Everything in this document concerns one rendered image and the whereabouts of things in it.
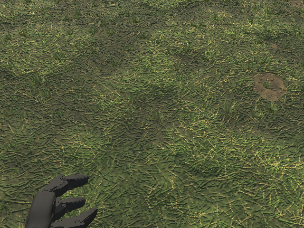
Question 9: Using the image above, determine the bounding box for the left robot hand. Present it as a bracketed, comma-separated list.
[24, 174, 98, 228]

